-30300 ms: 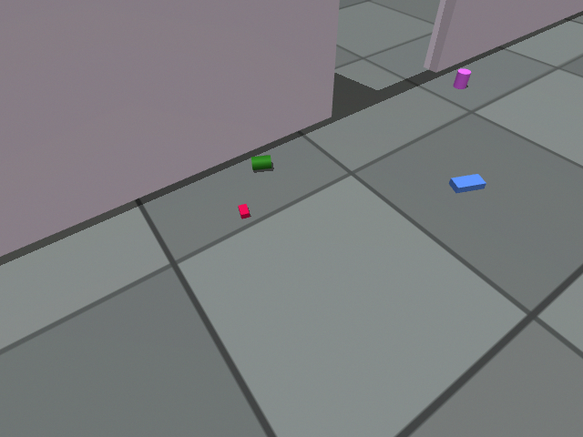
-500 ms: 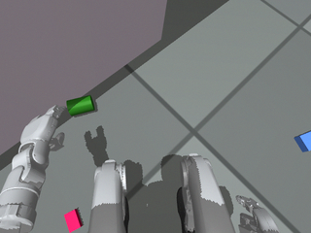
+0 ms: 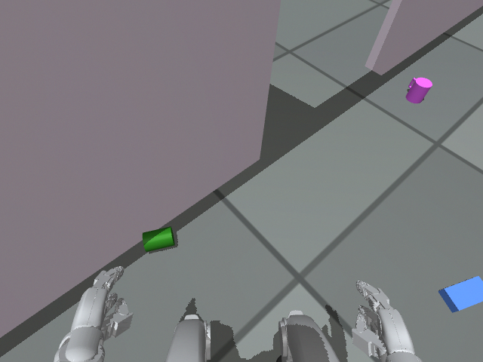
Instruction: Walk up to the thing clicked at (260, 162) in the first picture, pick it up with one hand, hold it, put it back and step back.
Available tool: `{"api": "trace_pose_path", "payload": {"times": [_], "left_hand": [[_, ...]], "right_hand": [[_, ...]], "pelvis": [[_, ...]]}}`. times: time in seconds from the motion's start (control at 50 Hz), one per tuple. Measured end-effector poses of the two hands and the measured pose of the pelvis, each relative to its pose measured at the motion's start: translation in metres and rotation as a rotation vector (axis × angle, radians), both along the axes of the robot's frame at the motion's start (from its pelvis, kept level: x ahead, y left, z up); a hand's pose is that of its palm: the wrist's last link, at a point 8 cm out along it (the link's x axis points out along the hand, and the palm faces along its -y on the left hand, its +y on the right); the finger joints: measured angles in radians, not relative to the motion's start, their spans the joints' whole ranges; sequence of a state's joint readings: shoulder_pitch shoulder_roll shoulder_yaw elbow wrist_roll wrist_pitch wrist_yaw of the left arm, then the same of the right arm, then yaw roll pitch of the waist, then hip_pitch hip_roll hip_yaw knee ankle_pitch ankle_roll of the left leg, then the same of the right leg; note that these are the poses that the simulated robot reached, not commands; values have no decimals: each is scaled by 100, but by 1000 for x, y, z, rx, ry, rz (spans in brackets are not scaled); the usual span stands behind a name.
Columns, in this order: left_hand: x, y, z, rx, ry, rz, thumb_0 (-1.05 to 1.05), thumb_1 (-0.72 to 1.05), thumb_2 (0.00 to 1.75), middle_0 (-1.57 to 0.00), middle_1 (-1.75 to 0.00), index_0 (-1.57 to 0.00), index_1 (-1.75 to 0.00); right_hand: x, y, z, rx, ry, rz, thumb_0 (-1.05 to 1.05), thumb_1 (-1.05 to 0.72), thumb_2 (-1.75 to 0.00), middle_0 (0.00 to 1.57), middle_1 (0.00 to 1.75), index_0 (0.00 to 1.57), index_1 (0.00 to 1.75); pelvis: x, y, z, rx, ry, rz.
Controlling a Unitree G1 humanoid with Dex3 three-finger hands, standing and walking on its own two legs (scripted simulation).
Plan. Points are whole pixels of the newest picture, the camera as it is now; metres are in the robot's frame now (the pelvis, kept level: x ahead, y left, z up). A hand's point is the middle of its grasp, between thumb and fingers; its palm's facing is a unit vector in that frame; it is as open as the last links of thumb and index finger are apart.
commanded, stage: home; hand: left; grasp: from above
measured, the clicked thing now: (158, 239) +0.59 +0.28 -0.59
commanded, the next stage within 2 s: none
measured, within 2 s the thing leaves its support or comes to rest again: neither
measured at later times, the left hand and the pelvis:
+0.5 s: hand (104, 324) +0.21 +0.19 +0.05, palm faces +0.07 -0.98 -0.21, open 7.4 cm; pelvis +0.05 +0.00 +0.09, yaw +1 degrees
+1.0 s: hand (108, 320) +0.21 +0.18 +0.04, palm faces +0.06 -0.98 -0.21, open 7.4 cm; pelvis +0.05 +0.00 +0.09, yaw +1 degrees
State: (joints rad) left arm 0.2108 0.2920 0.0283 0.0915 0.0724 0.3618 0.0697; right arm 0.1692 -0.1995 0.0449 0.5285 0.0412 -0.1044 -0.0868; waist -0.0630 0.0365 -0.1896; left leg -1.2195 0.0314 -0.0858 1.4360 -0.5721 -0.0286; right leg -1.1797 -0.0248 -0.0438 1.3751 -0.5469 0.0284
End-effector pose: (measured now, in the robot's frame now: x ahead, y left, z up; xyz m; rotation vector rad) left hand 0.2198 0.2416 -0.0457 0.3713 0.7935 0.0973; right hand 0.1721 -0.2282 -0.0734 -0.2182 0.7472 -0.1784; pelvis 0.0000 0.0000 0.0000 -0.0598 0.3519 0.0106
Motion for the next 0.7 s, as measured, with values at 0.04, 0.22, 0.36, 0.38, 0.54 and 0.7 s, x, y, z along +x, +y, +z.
{"api": "trace_pose_path", "payload": {"times": [0.04, 0.22, 0.36, 0.38, 0.54, 0.7], "left_hand": [[-3, -1, 16, -30, 7, 37, 1, 90, 90, -21, -31, -21, -31], [-17, -9, 85, -143, 9, 129, 1, 91, 90, -21, -31, -21, -31], [-25, -9, 117, -154, -15, 127, 1, 91, 90, -21, -31, -20, -31], [-26, -9, 119, -154, -15, 126, 1, 91, 90, -20, -31, -20, -31], [-33, -7, 116, -167, 6, 131, 1, 91, 90, -20, -30, -20, -31], [-33, -7, 114, -168, 5, 130, 1, 91, 90, -20, -30, -20, -30]], "right_hand": [[-4, -1, 13, -6, 3, -19, 1, -91, -89, 20, 29, 21, 30], [-11, -11, 71, -52, -40, -98, 1, -91, -89, 20, 29, 21, 30], [10, -14, 100, -74, -137, -97, 1, -91, -89, 20, 29, 21, 30], [13, -13, 103, -74, -151, -92, 1, -91, -89, 20, 29, 21, 30], [39, -6, 117, -76, -227, -29, 1, -91, -89, 20, 29, 21, 30], [43, -1, 116, -75, -217, 2, 1, -90, -89, 20, 29, 21, 30]], "pelvis": [[7, 0, 14, 1, -20, 2], [35, 0, 66, 5, -110, 8], [47, 2, 85, 9, -158, 11], [48, 2, 86, 9, -162, 11], [49, 2, 89, 14, -184, 19], [49, 2, 89, 13, -188, 22]]}}
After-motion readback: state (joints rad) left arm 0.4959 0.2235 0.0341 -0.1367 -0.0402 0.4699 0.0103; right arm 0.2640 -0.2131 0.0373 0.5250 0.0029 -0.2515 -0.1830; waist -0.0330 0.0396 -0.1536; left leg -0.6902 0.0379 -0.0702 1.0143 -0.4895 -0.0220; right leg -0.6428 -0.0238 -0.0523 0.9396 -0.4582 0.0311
